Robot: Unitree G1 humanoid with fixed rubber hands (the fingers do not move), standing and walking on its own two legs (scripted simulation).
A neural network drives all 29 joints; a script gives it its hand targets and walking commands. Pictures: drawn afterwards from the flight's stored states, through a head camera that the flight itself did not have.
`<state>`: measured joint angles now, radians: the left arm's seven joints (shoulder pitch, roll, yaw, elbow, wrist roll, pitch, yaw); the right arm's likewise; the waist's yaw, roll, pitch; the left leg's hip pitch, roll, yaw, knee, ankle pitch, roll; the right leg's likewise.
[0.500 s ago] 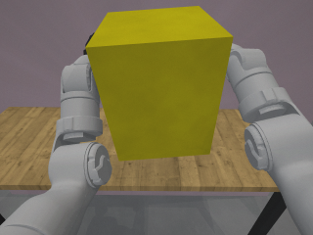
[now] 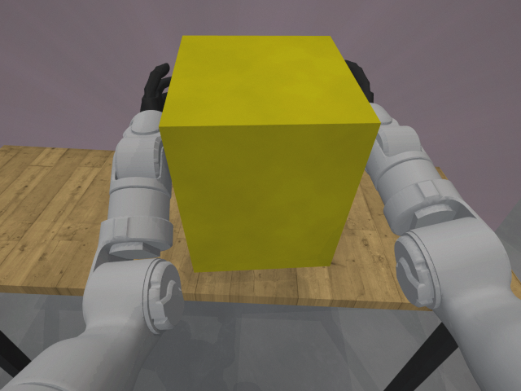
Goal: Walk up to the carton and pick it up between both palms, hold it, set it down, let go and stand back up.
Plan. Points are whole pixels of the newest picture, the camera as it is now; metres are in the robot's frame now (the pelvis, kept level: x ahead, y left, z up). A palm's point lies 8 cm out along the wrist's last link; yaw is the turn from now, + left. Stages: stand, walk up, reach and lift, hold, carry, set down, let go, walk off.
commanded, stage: set down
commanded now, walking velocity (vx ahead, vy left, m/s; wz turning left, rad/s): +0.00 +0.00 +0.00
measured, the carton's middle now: (260, 157) +0.37 +0.01 +0.23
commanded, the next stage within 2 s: none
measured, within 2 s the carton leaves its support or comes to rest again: neither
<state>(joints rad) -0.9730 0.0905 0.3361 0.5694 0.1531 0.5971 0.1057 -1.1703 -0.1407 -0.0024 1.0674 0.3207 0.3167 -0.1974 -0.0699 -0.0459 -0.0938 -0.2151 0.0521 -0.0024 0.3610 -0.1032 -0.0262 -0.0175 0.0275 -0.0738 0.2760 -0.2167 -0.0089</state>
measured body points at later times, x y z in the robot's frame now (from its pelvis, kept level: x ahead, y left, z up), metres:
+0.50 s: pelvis +0.01 -0.01 +0.00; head -0.04 +0.01 +0.45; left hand +0.43 +0.16 +0.24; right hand +0.44 -0.13 +0.25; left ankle +0.06 +0.13 -0.75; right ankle -0.04 -0.10 -0.75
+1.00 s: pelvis +0.01 -0.01 +0.00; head -0.03 +0.00 +0.45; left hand +0.43 +0.16 +0.21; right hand +0.45 -0.13 +0.22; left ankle +0.06 +0.13 -0.75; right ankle -0.04 -0.10 -0.75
